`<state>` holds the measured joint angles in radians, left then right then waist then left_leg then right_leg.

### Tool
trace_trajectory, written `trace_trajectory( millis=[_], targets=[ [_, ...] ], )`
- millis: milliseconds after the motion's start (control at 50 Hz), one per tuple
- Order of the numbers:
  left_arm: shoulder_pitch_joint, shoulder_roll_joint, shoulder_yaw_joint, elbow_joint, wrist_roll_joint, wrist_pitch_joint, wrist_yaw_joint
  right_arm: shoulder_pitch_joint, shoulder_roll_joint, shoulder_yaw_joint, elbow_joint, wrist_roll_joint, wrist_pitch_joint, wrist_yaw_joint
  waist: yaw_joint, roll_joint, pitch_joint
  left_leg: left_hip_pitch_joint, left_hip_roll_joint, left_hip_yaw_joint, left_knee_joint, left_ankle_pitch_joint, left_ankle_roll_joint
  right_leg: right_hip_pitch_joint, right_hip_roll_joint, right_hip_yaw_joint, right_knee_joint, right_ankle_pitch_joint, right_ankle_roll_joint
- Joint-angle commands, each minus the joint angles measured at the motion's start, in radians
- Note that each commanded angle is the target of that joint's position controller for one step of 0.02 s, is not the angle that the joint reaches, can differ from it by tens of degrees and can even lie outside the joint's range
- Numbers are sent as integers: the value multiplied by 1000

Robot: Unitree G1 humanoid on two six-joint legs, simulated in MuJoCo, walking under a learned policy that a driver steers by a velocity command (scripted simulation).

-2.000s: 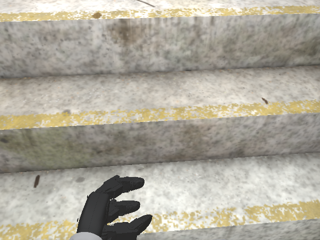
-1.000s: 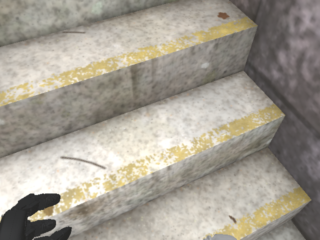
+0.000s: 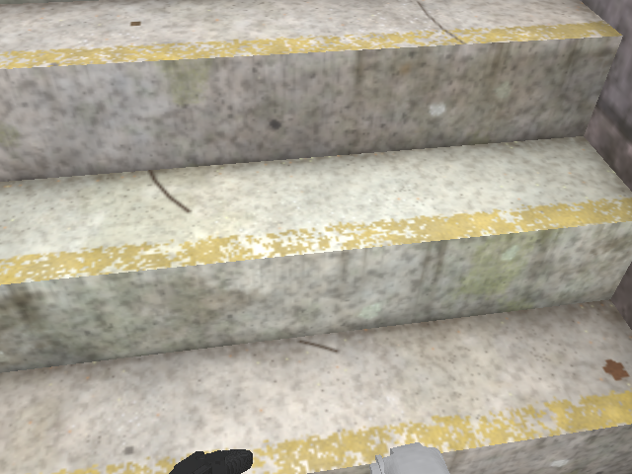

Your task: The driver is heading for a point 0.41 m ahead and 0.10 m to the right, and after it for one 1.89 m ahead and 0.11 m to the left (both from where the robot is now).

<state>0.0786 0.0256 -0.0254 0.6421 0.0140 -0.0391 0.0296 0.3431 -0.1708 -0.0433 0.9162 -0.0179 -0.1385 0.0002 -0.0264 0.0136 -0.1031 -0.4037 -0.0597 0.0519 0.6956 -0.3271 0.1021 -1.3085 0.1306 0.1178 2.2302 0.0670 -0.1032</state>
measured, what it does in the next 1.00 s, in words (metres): climbs: right foot 0.20 m higher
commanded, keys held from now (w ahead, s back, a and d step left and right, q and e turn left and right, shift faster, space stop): w+e+shift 0.02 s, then e+shift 0.38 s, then q+shift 0.60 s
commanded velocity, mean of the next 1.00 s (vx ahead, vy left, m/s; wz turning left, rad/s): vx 0.25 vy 0.00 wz -0.11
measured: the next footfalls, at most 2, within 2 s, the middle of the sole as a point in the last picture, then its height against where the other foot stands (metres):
right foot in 0.34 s outside the picture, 0.20 m higher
left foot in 1.12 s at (298, 419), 0.20 m higher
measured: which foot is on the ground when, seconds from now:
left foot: down 0.00-0.38, up 0.40-1.00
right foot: up 0.00-0.32, down 0.34-1.00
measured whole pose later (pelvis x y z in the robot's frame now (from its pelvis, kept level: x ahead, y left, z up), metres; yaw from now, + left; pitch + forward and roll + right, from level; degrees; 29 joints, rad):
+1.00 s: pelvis +0.33 -0.10 +0.22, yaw -4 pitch +2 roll +0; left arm 0.45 0.17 0.04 0.84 0.05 -0.09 0.10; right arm 0.00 -0.10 -0.04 0.57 -0.06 0.08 -0.03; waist 0.04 0.06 0.03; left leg -1.19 0.05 -0.01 2.18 -0.34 0.01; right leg -0.13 -0.03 -0.33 0.43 -0.34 -0.07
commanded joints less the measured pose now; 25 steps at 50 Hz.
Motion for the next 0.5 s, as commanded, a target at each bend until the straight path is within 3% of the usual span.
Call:
trace_trajectory(
  millis=[20, 80, 100, 140, 180, 200, 220, 240, 260, 280, 300, 320, 340, 360, 380, 400, 420, 440, 460, 480, 500],
  targets=[
    [-95, 13, 10, -55, -18, -2, 10, 23, -74, -4, 10, 8, -31, -1, 31, 33, 146, 116, 327, -308, -379, -254, -106, -345, -12, 65, 228, -19, -11],
    [-186, 32, 11, -69, -1, 10, -10, 19, -41, 19, 16, -1, -36, -21, 10, 7, 202, 8, 294, -151, -455, -169, -127, -238, -19, -49, 6, -16, 11],
    [-230, 30, 12, -88, 4, 14, -15, 41, -48, 18, 18, -6, -42, -35, -6, 10, 199, 25, 296, -131, -478, -122, -108, -217, -33, -91, -49, -22, 17],
    [-329, 11, 4, -144, 6, 36, -17, 145, -89, -1, 46, -5, -37, -49, -47, 66, 181, 197, 315, -115, -561, -83, -80, -265, -81, -172, -153, -141, 4],
    [-299, 15, 8, -160, 14, 59, -12, 209, -109, -16, 73, -8, -37, -67, -40, 137, 136, 441, 324, -83, -574, 14, -52, -332, -130, -171, -183, -252, -4],
    [-320, 48, 11, -174, 29, 77, -20, 229, -127, -25, 71, -3, -33, -70, -65, 142, 118, 509, 321, -59, -626, 178, -17, -317, -141, -265, -233, -364, 8],
    [-356, 45, 3, -205, 26, 85, -32, 239, -135, -29, 74, 8, -29, -87, -63, 169, 115, 584, 342, -17, -667, 364, -2, -265, -203, -270, -340, -473, -12],
    [-350, 32, 0, -191, 19, 96, -36, 269, -98, -21, 96, 8, -14, -96, -76, 136, 81, 665, 317, 46, -644, 497, 18, -228, -197, -295, -354, -524, -18],
    [-336, 23, -10, -200, 4, 106, -37, 265, -86, -15, 106, 12, -6, -96, -41, 143, 91, 648, 310, 105, -625, 735, 28, -112, -212, -320, -499, -566, -30],
    [-259, 40, -7, -159, -8, 112, -37, 160, -66, -4, 69, 33, 1, -88, 9, 64, 52, 507, 261, 208, -559, 1165, 17, 201, -148, -442, -719, -601, -37],
    [-199, 64, 2, -136, -28, 115, -31, 140, -165, -22, 31, 46, 3, -89, 30, 112, -17, 443, 319, 210, -448, 1745, 25, 459, -70, -492, -855, -689, -49],
    [-55, 116, 22, -108, -16, 124, -24, 140, -232, -37, 7, 60, -3, -80, 76, 187, -136, 502, 373, 176, -281, 2060, 27, 614, -20, -489, -912, -693, -63],
    [91, 196, 48, -65, 3, 119, -16, 104, -291, -46, -28, 91, 2, -58, 122, 201, -257, 533, 396, 160, -53, 2124, 20, 779, 22, -427, -1027, -686, -97],
    [179, 273, 79, -58, 7, 97, -22, 71, -328, -55, -83, 78, -4, -29, 170, 203, -324, 380, 385, 146, 223, 1850, 18, 996, 26, -208, -1199, -640, -131],
    [180, 339, 113, -48, -6, 100, -2, -8, -265, -44, -154, 40, -20, 5, 197, 15, -295, -67, 184, 105, 569, 999, -62, 1213, -116, 246, -1476, -662, -244],
    [104, 394, 150, -118, 21, 114, 17, -169, -231, -45, -247, 10, -28, 42, 250, -136, -357, -335, -39, -65, 1205, 183, -116, 1227, -294, 819, -1827, -620, -357],
    [53, 381, 153, -113, 36, 108, 19, -220, -113, -29, -320, -20, -18, 30, 182, -39, -335, -484, 16, -212, 1535, 195, -91, 1186, -343, 827, -1883, -668, -284],
    [67, 346, 140, -59, 49, 89, 38, -266, -20, 0, -383, -17, 7, 1, 125, 30, -204, -537, 39, -200, 1591, 283, -75, 1044, -349, 715, -1861, -717, -197],
    [68, 286, 122, -1, 54, 65, 40, -266, 71, 33, -419, -26, 29, -28, 42, 133, -8, -596, 65, -190, 1615, 323, -66, 865, -333, 556, -1811, -613, -128],
    [58, 200, 90, 56, 45, 47, 34, -199, 95, 50, -418, -34, 45, -46, -28, 170, 91, -614, 65, -185, 1637, 310, -54, 744, -287, 414, -1761, -515, -103],
    [42, 159, 69, 80, 45, 24, 19, -97, 91, 51, -388, -36, 57, -52, -81, 152, 140, -609, 79, -206, 1540, 303, -56, 687, -254, 208, -1735, -337, -61]
  ],
)
Velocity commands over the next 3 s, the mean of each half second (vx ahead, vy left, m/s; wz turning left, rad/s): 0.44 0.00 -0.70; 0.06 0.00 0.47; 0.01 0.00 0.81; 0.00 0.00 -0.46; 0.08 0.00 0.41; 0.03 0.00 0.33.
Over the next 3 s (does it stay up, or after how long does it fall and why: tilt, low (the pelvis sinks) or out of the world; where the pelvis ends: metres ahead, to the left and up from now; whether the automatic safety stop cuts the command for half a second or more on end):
stays up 0.90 -0.18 0.72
